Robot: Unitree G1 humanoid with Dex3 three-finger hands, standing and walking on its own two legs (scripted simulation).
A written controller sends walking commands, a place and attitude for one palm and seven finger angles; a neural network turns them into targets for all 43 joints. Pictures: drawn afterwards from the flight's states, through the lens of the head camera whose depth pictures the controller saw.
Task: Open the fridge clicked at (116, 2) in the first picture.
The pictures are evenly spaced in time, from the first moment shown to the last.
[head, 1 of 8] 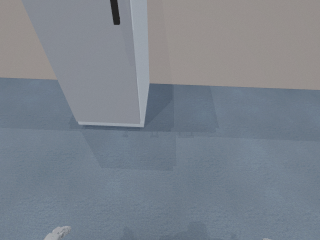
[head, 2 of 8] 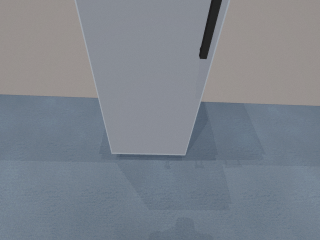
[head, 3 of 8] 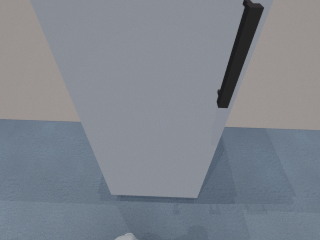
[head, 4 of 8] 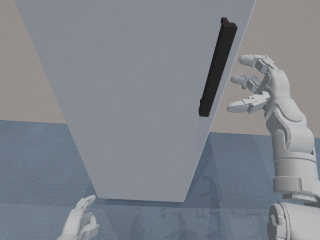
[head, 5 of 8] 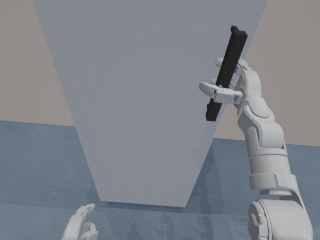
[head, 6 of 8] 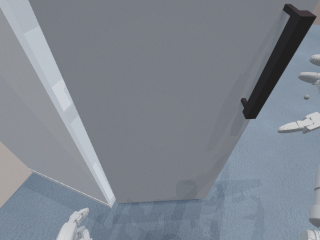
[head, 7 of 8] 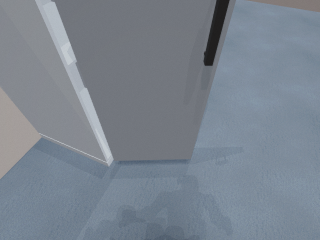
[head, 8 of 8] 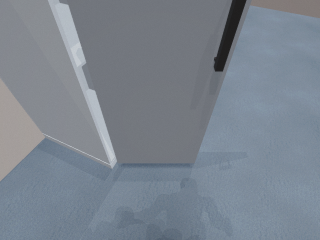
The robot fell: no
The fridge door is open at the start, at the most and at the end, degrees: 0 71 65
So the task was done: yes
